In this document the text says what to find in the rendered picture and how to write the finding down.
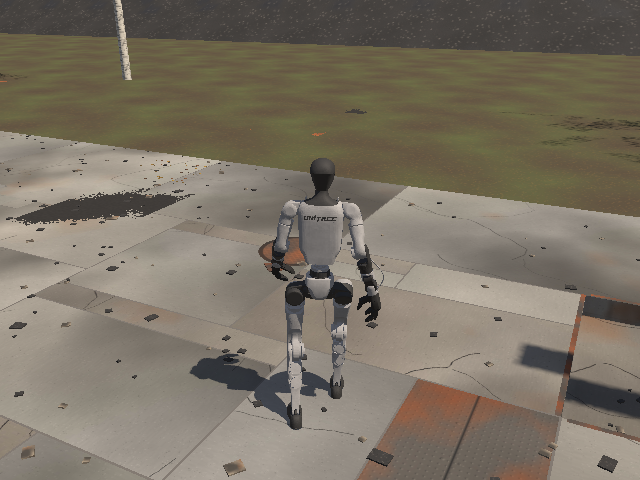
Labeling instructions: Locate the left robot upper arm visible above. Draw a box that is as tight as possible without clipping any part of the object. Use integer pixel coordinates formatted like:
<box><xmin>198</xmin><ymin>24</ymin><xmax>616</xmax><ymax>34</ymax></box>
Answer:
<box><xmin>274</xmin><ymin>200</ymin><xmax>301</xmax><ymax>253</ymax></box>

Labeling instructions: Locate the left robot shin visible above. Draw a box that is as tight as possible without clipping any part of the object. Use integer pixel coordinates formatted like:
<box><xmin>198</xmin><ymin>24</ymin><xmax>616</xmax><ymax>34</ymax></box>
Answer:
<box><xmin>287</xmin><ymin>343</ymin><xmax>302</xmax><ymax>415</ymax></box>

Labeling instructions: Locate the right robot forearm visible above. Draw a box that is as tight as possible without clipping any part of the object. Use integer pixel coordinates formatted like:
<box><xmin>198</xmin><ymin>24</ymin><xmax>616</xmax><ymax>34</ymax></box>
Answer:
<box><xmin>357</xmin><ymin>244</ymin><xmax>379</xmax><ymax>296</ymax></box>

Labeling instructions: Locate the robot right hand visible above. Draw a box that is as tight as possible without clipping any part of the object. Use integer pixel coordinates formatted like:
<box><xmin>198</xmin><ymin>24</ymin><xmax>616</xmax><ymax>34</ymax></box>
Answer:
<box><xmin>357</xmin><ymin>293</ymin><xmax>381</xmax><ymax>322</ymax></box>

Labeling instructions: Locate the robot right foot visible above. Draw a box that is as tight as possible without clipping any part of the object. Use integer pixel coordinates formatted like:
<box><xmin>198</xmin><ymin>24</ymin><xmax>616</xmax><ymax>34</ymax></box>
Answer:
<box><xmin>330</xmin><ymin>375</ymin><xmax>344</xmax><ymax>399</ymax></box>

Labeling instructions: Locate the left robot forearm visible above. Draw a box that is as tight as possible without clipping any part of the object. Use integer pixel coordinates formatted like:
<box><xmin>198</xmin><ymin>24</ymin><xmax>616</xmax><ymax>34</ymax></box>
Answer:
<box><xmin>271</xmin><ymin>237</ymin><xmax>285</xmax><ymax>268</ymax></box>

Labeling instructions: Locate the right robot upper arm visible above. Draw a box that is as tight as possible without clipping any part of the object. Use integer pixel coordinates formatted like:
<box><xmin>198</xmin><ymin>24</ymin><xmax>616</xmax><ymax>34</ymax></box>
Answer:
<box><xmin>342</xmin><ymin>202</ymin><xmax>367</xmax><ymax>260</ymax></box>

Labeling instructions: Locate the robot left hand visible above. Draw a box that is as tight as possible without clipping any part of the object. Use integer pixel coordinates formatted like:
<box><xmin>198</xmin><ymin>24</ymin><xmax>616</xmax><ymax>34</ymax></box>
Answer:
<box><xmin>271</xmin><ymin>263</ymin><xmax>295</xmax><ymax>281</ymax></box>

